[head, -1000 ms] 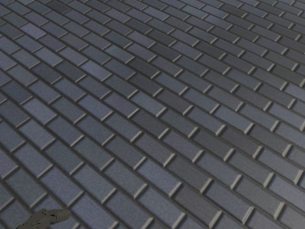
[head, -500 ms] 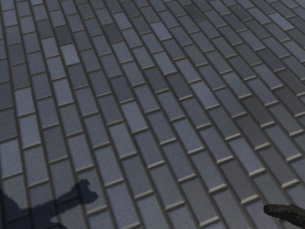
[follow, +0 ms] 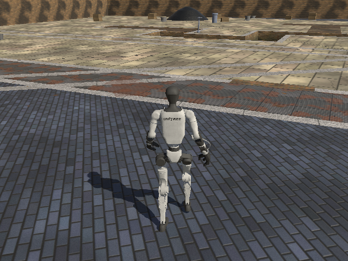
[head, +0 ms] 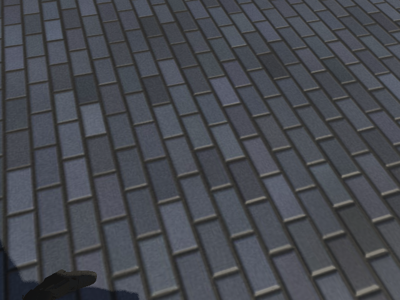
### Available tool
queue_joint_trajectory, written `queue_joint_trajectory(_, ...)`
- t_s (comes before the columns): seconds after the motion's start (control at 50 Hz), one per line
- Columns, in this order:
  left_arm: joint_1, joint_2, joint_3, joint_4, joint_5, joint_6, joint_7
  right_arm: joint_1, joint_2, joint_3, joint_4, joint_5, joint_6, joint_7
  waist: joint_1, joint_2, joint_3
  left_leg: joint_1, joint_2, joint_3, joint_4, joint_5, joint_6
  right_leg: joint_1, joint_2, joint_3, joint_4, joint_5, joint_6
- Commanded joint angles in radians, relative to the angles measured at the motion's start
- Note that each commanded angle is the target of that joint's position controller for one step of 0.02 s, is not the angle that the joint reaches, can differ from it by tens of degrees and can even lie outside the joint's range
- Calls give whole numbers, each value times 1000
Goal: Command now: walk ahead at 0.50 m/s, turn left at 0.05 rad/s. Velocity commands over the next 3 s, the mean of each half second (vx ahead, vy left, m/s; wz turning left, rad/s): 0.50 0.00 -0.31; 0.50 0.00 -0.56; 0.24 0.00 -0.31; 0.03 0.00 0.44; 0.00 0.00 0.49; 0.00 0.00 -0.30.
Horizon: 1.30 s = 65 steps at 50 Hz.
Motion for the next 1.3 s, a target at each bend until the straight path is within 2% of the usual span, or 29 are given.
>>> queue_joint_trajectory(0.02,-15,129,44,-69,-4,-18,-2,11,-162,-43,-26,-3,-1,-4,46,163,0,39,296,-132,25,640,108,80,18,-40,-36,-111,-70)
queue_joint_trajectory(0.04,98,156,61,-37,0,-20,2,2,-148,-36,-28,-8,2,-4,102,141,-81,35,247,-77,170,803,85,240,35,-54,-51,-79,-106)
queue_joint_trajectory(0.06,261,200,72,-13,8,-20,2,-1,-122,-21,-48,-24,3,-9,168,73,-231,-94,198,-25,423,695,52,514,-87,101,-9,2,-178)
queue_joint_trajectory(0.08,360,279,98,13,9,-11,-4,119,-67,-4,-53,-12,-11,-7,142,-192,-356,-469,35,73,795,219,-45,864,-284,542,-78,-192,-350)
queue_joint_trajectory(0.1,368,203,77,21,-25,-7,-14,89,-100,-2,-62,-20,-27,-2,150,-209,-329,-644,35,17,880,-160,-51,906,-310,762,-215,-394,-347)
queue_joint_trajectory(0.12,305,154,63,9,-29,0,-9,-24,-153,-16,-82,1,-39,7,161,-106,-173,-727,93,7,917,-94,-46,792,-294,655,-231,-468,-304)
queue_joint_trajectory(0.16,231,138,55,-12,-6,15,-2,-146,-131,-12,-112,-16,-60,11,135,37,-17,-713,151,47,805,18,-46,555,-217,479,-268,-301,-278)
queue_joint_trajectory(0.24,220,126,50,-13,-7,16,14,-123,-86,-8,-110,-37,-57,7,81,-37,-32,-595,174,81,601,82,-96,422,-134,336,-307,-49,-280)
queue_joint_trajectory(0.34,285,175,70,19,-22,34,42,-307,-42,13,-148,-30,-61,10,137,-33,-6,-493,125,97,259,362,-139,316,-76,245,-302,-35,-235)
queue_joint_trajectory(0.46,350,172,75,41,-30,61,56,-392,-91,-7,-168,-8,-83,26,142,-59,-8,-375,91,57,91,364,-112,394,-113,372,-198,-133,-193)
queue_joint_trajectory(0.52,315,118,61,21,-20,65,51,-190,-152,-40,-126,-18,-93,13,26,-49,-119,-48,162,36,32,300,-27,334,-43,338,38,-83,-132)
queue_joint_trajectory(0.54,336,50,38,1,3,62,50,-32,-212,-55,-110,-26,-88,3,-23,96,-268,210,350,-152,47,232,35,198,36,233,331,-313,-94)
queue_joint_trajectory(0.56,463,26,26,-31,-33,53,49,10,-260,-67,-76,-29,-71,12,46,419,-335,404,528,-592,-55,-21,176,-120,117,133,592,-658,-53)
queue_joint_trajectory(0.58,436,131,48,2,-44,56,54,-32,-160,-47,-92,-15,-67,17,26,269,-222,319,510,-587,-92,-177,153,-218,34,151,709,-599,-37)
queue_joint_trajectory(0.6,338,169,60,-9,-35,61,53,-69,-112,-34,-96,-12,-64,14,9,180,-108,208,464,-423,-101,-103,116,-235,8,127,730,-505,-30)
queue_joint_trajectory(0.62,300,153,61,-13,-26,66,53,-112,-96,-26,-96,-19,-62,16,28,116,-54,107,421,-305,-120,40,101,-202,-24,107,716,-433,-18)
queue_joint_trajectory(0.68,269,104,60,-36,-27,74,37,-152,-66,-19,-69,-30,-66,14,65,164,0,-39,350,-103,-186,235,95,-138,-80,79,650,-344,-6)
queue_joint_trajectory(0.78,183,65,46,-82,-20,80,25,-141,-117,-36,-22,-24,-73,11,64,115,20,-41,358,67,-236,424,125,-190,-100,61,489,-197,17)
queue_joint_trajectory(0.94,-32,53,32,-163,-24,66,-23,-63,-185,-49,45,2,-41,4,4,95,68,78,372,256,-195,558,68,-120,-57,-53,145,-62,-46)
queue_joint_trajectory(1.0,29,103,58,-172,-16,75,-28,-63,-229,-61,48,12,-21,-5,69,140,-1,132,376,316,-5,997,35,40,31,-132,118,-213,-108)
queue_joint_trajectory(1.02,146,141,80,-146,-16,79,-23,-72,-237,-63,45,14,-13,-10,141,136,-67,102,359,341,160,1092,17,199,72,-150,81,-210,-139)
queue_joint_trajectory(1.04,320,197,113,-102,-20,87,-8,-70,-216,-53,38,10,-13,-15,229,100,-153,-47,324,358,395,998,-17,475,86,-111,33,-157,-181)
queue_joint_trajectory(1.06,377,319,138,-95,-18,92,13,7,-103,-16,-11,-35,-26,-7,179,-152,-254,-463,199,355,783,261,-83,861,-177,315,35,-69,-316)
queue_joint_trajectory(1.08,357,313,125,-140,-12,79,11,-4,-97,3,-37,-38,-58,8,165,-183,-434,-657,50,139,1013,-257,-109,983,-346,784,-134,-86,-462)
queue_joint_trajectory(1.1,323,240,100,-144,0,68,2,-117,-181,-22,-54,1,-73,18,205,-64,-356,-724,115,51,1039,-191,-96,909,-313,639,-154,16,-398)
queue_joint_trajectory(1.12,276,209,91,-137,-2,60,2,-159,-168,-15,-73,11,-79,16,171,-23,-224,-724,147,72,978,-118,-88,759,-268,481,-143,155,-361)
queue_joint_trajectory(1.16,174,165,79,-145,-9,62,9,-140,-168,-21,-52,-24,-61,-3,89,38,-108,-623,208,83,836,-34,-107,497,-186,301,-156,312,-302)
queue_joint_trajectory(1.24,133,176,80,-126,8,64,28,-90,-118,-10,-27,-32,-17,-14,38,2,-118,-507,179,112,698,63,-160,316,-137,190,-184,496,-301)
queue_joint_trajectory(1.3,137,142,63,-89,2,74,45,-133,-76,9,-21,-29,-13,-8,61,-29,-142,-467,182,124,510,233,-167,319,-102,100,-174,464,-255)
